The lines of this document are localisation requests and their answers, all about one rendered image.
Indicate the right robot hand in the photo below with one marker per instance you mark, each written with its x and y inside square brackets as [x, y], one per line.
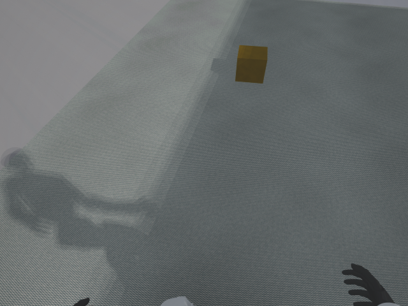
[375, 292]

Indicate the carton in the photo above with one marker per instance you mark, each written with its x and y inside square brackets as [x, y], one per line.
[251, 64]

